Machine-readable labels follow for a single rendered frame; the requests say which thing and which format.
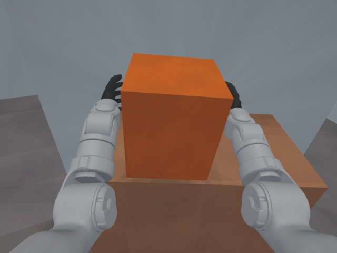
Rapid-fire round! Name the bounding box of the robot left hand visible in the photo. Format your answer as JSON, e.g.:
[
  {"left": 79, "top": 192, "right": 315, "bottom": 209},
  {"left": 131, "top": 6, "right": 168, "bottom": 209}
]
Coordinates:
[{"left": 101, "top": 74, "right": 123, "bottom": 111}]

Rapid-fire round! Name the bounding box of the robot right hand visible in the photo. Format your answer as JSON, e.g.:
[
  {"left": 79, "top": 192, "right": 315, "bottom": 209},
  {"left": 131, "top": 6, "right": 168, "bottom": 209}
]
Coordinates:
[{"left": 225, "top": 81, "right": 242, "bottom": 109}]

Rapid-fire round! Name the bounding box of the robot right forearm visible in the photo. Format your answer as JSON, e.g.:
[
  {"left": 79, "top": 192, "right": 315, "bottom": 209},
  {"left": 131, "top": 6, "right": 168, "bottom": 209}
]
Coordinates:
[{"left": 224, "top": 108, "right": 310, "bottom": 209}]

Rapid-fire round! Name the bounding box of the carton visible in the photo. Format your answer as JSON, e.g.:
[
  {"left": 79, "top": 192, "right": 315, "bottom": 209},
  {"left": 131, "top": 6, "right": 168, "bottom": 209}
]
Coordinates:
[{"left": 121, "top": 53, "right": 234, "bottom": 181}]

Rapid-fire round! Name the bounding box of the robot left forearm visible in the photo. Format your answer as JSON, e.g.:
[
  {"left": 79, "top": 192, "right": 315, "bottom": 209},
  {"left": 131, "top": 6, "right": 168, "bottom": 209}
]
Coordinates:
[{"left": 53, "top": 99, "right": 120, "bottom": 221}]

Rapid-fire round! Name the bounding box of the right robot upper arm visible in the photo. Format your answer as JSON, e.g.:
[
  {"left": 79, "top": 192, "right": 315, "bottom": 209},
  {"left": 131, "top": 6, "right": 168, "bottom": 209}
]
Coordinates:
[{"left": 241, "top": 181, "right": 337, "bottom": 253}]

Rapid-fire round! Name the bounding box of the left robot upper arm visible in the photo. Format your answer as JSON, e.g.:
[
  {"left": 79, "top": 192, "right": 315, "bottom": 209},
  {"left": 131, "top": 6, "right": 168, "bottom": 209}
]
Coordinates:
[{"left": 9, "top": 183, "right": 117, "bottom": 253}]

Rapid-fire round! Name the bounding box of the pedestal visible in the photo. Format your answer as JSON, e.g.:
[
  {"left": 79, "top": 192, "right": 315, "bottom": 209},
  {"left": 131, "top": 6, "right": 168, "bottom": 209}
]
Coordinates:
[{"left": 66, "top": 111, "right": 328, "bottom": 253}]

